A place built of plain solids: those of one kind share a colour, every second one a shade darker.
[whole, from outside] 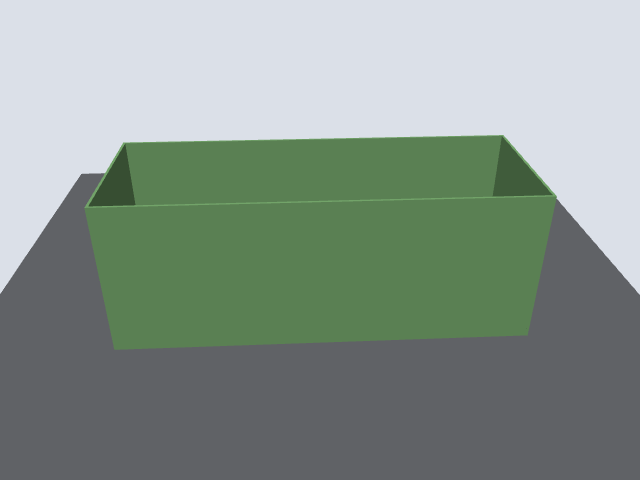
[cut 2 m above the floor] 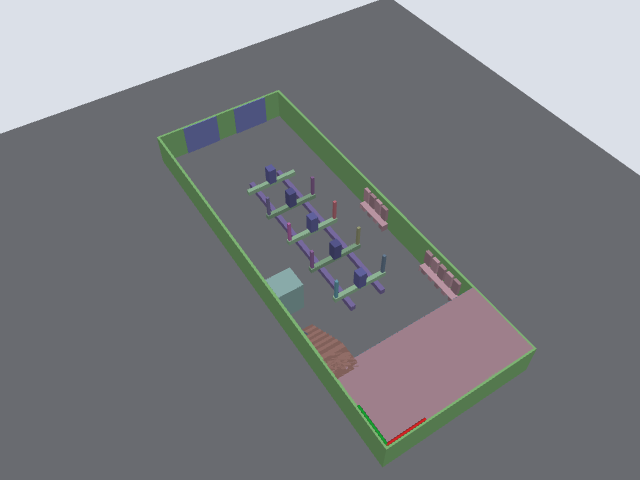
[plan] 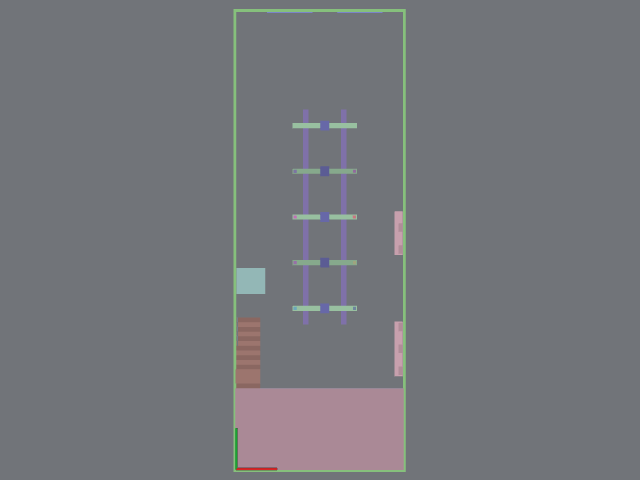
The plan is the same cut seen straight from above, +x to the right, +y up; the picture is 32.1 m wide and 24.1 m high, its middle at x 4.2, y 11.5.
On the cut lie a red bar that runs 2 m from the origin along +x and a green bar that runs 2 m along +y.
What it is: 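A boat hall 8.4 x 22.9 m, 8.8 m high; a lifeboat 13.5 m long and 4.4 m in beam on its cradle down the middle, its keel 1.69 m over the floor; a walk along either side; at the rear a crew gallery 4.1 m deep at 2.75 m over closed stores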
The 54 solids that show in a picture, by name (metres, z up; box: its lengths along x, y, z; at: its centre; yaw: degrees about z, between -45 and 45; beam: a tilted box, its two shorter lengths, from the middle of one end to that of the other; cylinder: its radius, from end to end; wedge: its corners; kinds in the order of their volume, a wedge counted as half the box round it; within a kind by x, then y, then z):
{
 "gal_1": {"box": [8.46, 4.11, 2.8], "at": [4.18, 2.0, 1.35]},
 "wall_1": {"box": [0.15, 23.25, 8.85], "at": [-0.07, 11.47, 4.38]},
 "wall_2": {"box": [8.66, 0.15, 8.85], "at": [4.18, -0.07, 4.38]},
 "wall_3": {"box": [8.66, 0.15, 8.85], "at": [4.18, 23.02, 4.38]},
 "wall_4": {"box": [0.15, 23.25, 8.85], "at": [8.44, 11.47, 4.38]},
 "stair_1": {"box": [1.25, 0.7, 2.63], "at": [0.57, 3.95, 1.26]},
 "stair_2": {"box": [1.25, 0.7, 2.46], "at": [0.57, 4.19, 1.18]},
 "stair_3": {"box": [1.25, 0.7, 2.29], "at": [0.57, 4.42, 1.09]},
 "stair_4": {"box": [1.25, 0.7, 2.11], "at": [0.57, 4.66, 1.01]},
 "stair_5": {"box": [1.25, 0.7, 1.94], "at": [0.57, 4.9, 0.92]},
 "stair_6": {"box": [1.25, 0.7, 1.77], "at": [0.57, 5.13, 0.83]},
 "stair_7": {"box": [1.25, 0.7, 1.6], "at": [0.57, 5.37, 0.75]},
 "stair_8": {"box": [1.25, 0.7, 1.43], "at": [0.57, 5.61, 0.66]},
 "stair_9": {"box": [1.25, 0.7, 1.25], "at": [0.57, 5.84, 0.58]},
 "stair_10": {"box": [1.25, 0.7, 1.08], "at": [0.57, 6.08, 0.49]},
 "stair_11": {"box": [1.25, 0.7, 0.91], "at": [0.57, 6.32, 0.41]},
 "stair_12": {"box": [1.25, 0.7, 0.74], "at": [0.57, 6.55, 0.32]},
 "stair_13": {"box": [1.25, 0.7, 0.57], "at": [0.57, 6.79, 0.23]},
 "stair_14": {"box": [1.25, 0.7, 0.39], "at": [0.57, 7.03, 0.15]},
 "stair_15": {"box": [1.25, 0.7, 0.22], "at": [0.57, 7.26, 0.06]},
 "winch_1": {"box": [1.45, 1.3, 2.35], "at": [0.72, 9.44, 1.12]},
 "beam_1": {"box": [0.28, 10.79, 0.39], "at": [3.49, 12.65, 0.14]},
 "beam_2": {"box": [0.28, 10.79, 0.39], "at": [5.39, 12.65, 0.14]},
 "cross_1": {"box": [3.24, 0.26, 0.3], "at": [4.44, 8.07, 0.49]},
 "cross_2": {"box": [3.24, 0.26, 0.3], "at": [4.44, 10.36, 0.49]},
 "cross_3": {"box": [3.24, 0.26, 0.3], "at": [4.44, 12.65, 0.49]},
 "cross_4": {"box": [3.24, 0.26, 0.3], "at": [4.44, 14.95, 0.49]},
 "cross_5": {"box": [3.24, 0.26, 0.3], "at": [4.44, 17.24, 0.49]},
 "keelblock_1": {"box": [0.46, 0.5, 1.05], "at": [4.44, 8.07, 1.17]},
 "keelblock_2": {"box": [0.46, 0.5, 1.05], "at": [4.44, 10.36, 1.17]},
 "keelblock_3": {"box": [0.46, 0.5, 1.05], "at": [4.44, 12.65, 1.17]},
 "keelblock_4": {"box": [0.46, 0.5, 1.05], "at": [4.44, 14.95, 1.17]},
 "keelblock_5": {"box": [0.46, 0.5, 1.05], "at": [4.44, 17.24, 1.17]},
 "sdoor_1": {"box": [2.28, 0.05, 5.25], "at": [2.68, 22.93, 2.58]},
 "sdoor_2": {"box": [2.28, 0.05, 5.25], "at": [6.2, 22.93, 2.58]},
 "kit_1": {"box": [0.42, 2.75, 0.04], "at": [8.15, 6.04, 0.43]},
 "kit_2": {"box": [0.42, 2.2, 0.04], "at": [8.15, 11.85, 0.43]},
 "kit_3": {"box": [0.19, 0.43, 0.9], "at": [8.23, 4.93, 1.17]},
 "kit_4": {"box": [0.19, 0.43, 0.9], "at": [8.23, 5.49, 1.17]},
 "kit_5": {"box": [0.19, 0.43, 0.9], "at": [8.23, 6.04, 1.17]},
 "kit_6": {"box": [0.19, 0.43, 0.9], "at": [8.23, 6.58, 1.17]},
 "kit_7": {"box": [0.19, 0.43, 0.9], "at": [8.23, 7.13, 1.17]},
 "kit_8": {"box": [0.19, 0.43, 0.9], "at": [8.23, 11.03, 1.17]},
 "kit_9": {"box": [0.19, 0.43, 0.9], "at": [8.23, 11.58, 1.17]},
 "kit_10": {"box": [0.19, 0.43, 0.9], "at": [8.23, 12.13, 1.17]},
 "kit_11": {"box": [0.19, 0.43, 0.9], "at": [8.23, 12.68, 1.17]},
 "shore3e_1": {"box": [0.16, 0.16, 1.82], "at": [5.93, 14.95, 1.55]},
 "shore3w_1": {"box": [0.16, 0.16, 1.82], "at": [2.95, 14.95, 1.55]},
 "shore0e_1": {"box": [0.16, 0.16, 1.61], "at": [5.93, 8.07, 1.45]},
 "shore0w_1": {"box": [0.16, 0.16, 1.61], "at": [2.95, 8.07, 1.45]},
 "shore2e_1": {"box": [0.16, 0.16, 1.61], "at": [5.93, 12.65, 1.44]},
 "shore2w_1": {"box": [0.16, 0.16, 1.61], "at": [2.95, 12.65, 1.44]},
 "shore1e_1": {"box": [0.16, 0.16, 1.6], "at": [5.93, 10.36, 1.44]},
 "shore1w_1": {"box": [0.16, 0.16, 1.6], "at": [2.95, 10.36, 1.44]}
}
